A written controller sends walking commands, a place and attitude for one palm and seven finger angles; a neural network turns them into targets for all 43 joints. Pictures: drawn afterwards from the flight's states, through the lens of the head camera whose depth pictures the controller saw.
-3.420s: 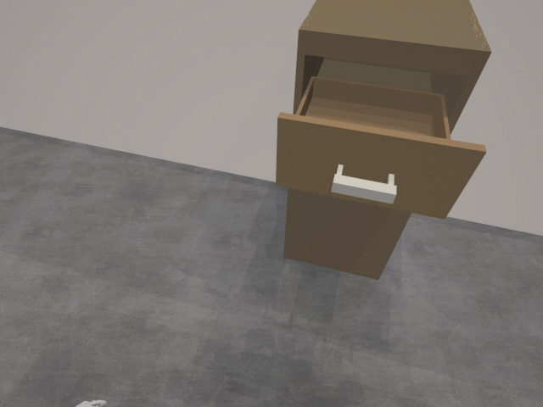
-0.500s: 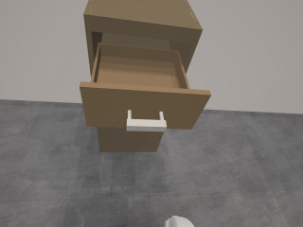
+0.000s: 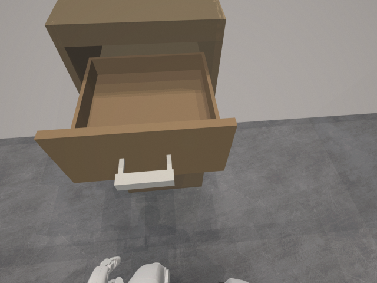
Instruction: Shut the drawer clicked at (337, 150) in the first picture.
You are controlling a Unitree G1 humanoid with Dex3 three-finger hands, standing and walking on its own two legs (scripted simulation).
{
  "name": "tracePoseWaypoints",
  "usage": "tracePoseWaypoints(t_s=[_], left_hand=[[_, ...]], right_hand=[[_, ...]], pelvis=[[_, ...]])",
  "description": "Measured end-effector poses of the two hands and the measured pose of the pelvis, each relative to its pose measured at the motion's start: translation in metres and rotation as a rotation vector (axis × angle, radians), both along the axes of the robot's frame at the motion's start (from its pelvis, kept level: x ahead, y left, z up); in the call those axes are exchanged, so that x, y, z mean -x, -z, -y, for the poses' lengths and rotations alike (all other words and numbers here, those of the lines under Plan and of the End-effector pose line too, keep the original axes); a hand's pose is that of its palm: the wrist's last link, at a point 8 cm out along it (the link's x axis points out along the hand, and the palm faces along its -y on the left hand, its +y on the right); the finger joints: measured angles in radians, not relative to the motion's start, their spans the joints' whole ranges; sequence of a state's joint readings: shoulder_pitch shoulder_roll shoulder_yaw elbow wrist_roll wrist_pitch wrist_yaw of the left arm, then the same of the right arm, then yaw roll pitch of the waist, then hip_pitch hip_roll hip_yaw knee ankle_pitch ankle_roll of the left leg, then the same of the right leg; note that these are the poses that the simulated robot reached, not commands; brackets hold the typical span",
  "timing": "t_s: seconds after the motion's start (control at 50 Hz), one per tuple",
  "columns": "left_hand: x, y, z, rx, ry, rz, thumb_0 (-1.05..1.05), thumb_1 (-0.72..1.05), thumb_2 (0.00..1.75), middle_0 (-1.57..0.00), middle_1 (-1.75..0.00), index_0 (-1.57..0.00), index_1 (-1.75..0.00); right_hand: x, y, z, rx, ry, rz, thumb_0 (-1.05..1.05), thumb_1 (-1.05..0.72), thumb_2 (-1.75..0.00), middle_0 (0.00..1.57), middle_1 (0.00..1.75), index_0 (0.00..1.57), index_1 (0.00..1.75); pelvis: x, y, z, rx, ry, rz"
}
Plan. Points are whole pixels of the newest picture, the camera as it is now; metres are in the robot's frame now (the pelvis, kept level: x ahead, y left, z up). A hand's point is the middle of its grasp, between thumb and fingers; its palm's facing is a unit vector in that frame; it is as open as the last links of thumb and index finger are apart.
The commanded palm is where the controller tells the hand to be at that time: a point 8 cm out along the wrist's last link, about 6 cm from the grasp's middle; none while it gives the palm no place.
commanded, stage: come to a stop and stand still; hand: left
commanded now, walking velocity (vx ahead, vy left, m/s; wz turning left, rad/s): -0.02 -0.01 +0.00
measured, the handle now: (145, 170) +0.33 +0.10 +0.05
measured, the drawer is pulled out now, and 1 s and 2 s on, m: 0.28 0.28 0.28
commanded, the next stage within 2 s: look again from close up in 1.30 s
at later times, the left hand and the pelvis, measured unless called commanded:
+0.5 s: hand out of the picture -0.11 +0.26 -0.18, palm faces +0.06 -0.98 -0.18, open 7.4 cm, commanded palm none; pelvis -0.05 +0.08 +0.01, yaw -1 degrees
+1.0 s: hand out of the picture -0.12 +0.23 -0.18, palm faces +0.04 -0.99 -0.11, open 7.4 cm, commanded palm none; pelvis -0.10 +0.08 +0.01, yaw -1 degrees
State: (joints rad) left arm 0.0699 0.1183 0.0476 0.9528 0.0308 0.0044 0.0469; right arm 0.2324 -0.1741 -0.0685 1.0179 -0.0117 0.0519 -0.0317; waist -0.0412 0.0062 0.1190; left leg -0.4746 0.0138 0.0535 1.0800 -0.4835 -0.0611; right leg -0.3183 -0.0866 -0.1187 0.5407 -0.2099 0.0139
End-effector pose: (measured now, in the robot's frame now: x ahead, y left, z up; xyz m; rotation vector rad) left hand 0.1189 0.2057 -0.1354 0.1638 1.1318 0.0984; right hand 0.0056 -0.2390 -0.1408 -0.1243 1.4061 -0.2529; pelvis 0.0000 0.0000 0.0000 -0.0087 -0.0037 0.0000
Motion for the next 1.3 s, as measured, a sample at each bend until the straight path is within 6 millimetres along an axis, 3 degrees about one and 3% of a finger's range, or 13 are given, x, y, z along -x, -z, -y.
tracePoseWaypoints(t_s=[0.08, 0.14, 0.22, 0.32, 0.48, 0.78, 0.86, 0.94, 1.02, 1.16, 1.3], left_hand=[[0.026, 0.009, -0.033, -0.021, -0.04, -0.022, -0.01, 0.92, 0.9, -0.21, -0.3, -0.2, -0.3], [0.049, 0.024, -0.062, -0.018, -0.073, -0.046, 0.0, 0.92, 0.9, -0.21, -0.3, -0.2, -0.3], [0.087, 0.028, -0.088, -0.019, -0.12, -0.121, 0.0, 0.92, 0.9, -0.2, -0.29, -0.2, -0.3], [0.143, 0.021, -0.105, -0.012, -0.153, -0.22, 0.0, 0.92, 0.9, -0.2, -0.29, -0.2, -0.3], [0.221, 0.013, -0.106, 0.008, -0.147, -0.407, 0.01, 0.91, 0.9, -0.2, -0.29, -0.2, -0.3], [0.291, 0.0, -0.08, 0.003, -0.161, -0.444, 0.0, 0.91, 0.9, -0.2, -0.29, -0.2, -0.3], [0.292, 0.005, -0.077, 0.013, -0.142, -0.443, 0.0, 0.91, 0.9, -0.2, -0.29, -0.2, -0.3], [0.265, 0.017, -0.075, 0.047, -0.107, -0.38, 0.01, 0.91, 0.9, -0.2, -0.29, -0.2, -0.3], [0.233, 0.018, -0.074, 0.076, -0.083, -0.296, 0.01, 0.91, 0.9, -0.2, -0.29, -0.2, -0.3], [0.229, 0.009, -0.097, 0.022, -0.072, -0.282, 0.02, 0.93, 0.9, -0.2, -0.29, -0.2, -0.3], [0.247, 0.003, -0.099, 0.011, -0.087, -0.299, 0.01, 0.92, 0.9, -0.2, -0.29, -0.2, -0.3]], right_hand=[[-0.055, -0.01, -0.01, 0.03, -0.071, 0.164, 0.0, -0.91, -0.9, 0.2, 0.3, 0.2, 0.3], [-0.079, -0.017, -0.025, 0.062, -0.117, 0.264, 0.0, -0.91, -0.9, 0.2, 0.3, 0.2, 0.3], [-0.083, -0.032, -0.048, 0.078, -0.176, 0.29, 0.0, -0.91, -0.9, 0.2, 0.3, 0.2, 0.3], [-0.072, -0.044, -0.074, 0.066, -0.196, 0.272, 0.0, -0.91, -0.9, 0.2, 0.3, 0.2, 0.3], [-0.03, -0.04, -0.097, 0.039, -0.123, 0.225, -0.01, -0.92, -0.9, 0.2, 0.3, 0.21, 0.3], [0.108, -0.008, -0.088, -0.022, -0.002, -0.011, 0.0, -0.92, -0.9, 0.2, 0.3, 0.2, 0.3], [0.143, -0.007, -0.099, -0.053, 0.034, -0.064, 0.0, -0.92, -0.9, 0.2, 0.3, 0.2, 0.3], [0.172, -0.003, -0.115, -0.058, 0.05, -0.117, 0.0, -0.91, -0.9, 0.2, 0.3, 0.2, 0.3], [0.187, -0.009, -0.136, -0.078, 0.041, -0.158, 0.0, -0.91, -0.9, 0.2, 0.3, 0.2, 0.3], [0.177, -0.009, -0.154, -0.114, 0.039, -0.112, 0.0, -0.91, -0.9, 0.2, 0.3, 0.2, 0.3], [0.153, -0.005, -0.142, -0.096, -0.005, -0.059, 0.02, -0.92, -0.9, 0.2, 0.3, 0.2, 0.3]], pelvis=[[0.008, 0.004, -0.013, 0.011, -0.004, 0.004], [0.013, 0.013, -0.028, 0.025, -0.003, 0.009], [0.022, 0.007, -0.043, 0.033, -0.005, 0.022], [0.029, -0.007, -0.057, 0.033, -0.006, 0.012], [0.044, -0.014, -0.075, 0.023, 0.008, 0.002], [0.087, -0.011, -0.076, -0.022, 0.009, 0.029], [0.092, -0.01, -0.074, -0.002, 0.024, 0.032], [0.095, -0.003, -0.079, 0.025, 0.01, 0.021], [0.102, -0.007, -0.085, 0.0, 0.021, 0.021], [0.107, -0.012, -0.09, -0.014, 0.029, 0.011], [0.11, -0.013, -0.093, -0.016, 0.027, 0.015]])
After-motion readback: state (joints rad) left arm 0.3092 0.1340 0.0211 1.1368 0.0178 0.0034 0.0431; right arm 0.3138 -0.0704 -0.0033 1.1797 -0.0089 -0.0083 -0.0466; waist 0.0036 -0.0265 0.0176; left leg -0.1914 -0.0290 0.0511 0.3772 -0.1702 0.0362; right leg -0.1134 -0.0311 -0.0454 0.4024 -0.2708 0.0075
